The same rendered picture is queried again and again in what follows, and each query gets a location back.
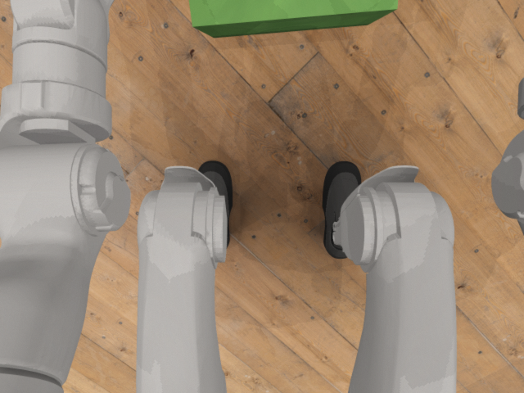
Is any left robot upper arm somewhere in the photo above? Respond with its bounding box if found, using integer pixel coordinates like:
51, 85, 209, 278
0, 142, 131, 393

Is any right robot upper arm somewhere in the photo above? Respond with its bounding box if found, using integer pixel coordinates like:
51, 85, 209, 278
491, 129, 524, 235

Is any left robot thigh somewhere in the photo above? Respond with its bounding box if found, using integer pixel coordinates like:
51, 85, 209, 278
136, 182, 227, 393

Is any robot left forearm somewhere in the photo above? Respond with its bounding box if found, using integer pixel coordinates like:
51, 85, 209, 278
0, 0, 115, 149

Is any carton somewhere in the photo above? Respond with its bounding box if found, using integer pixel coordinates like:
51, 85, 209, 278
189, 0, 398, 38

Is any robot left foot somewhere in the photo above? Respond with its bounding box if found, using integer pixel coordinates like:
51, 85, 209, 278
198, 160, 233, 248

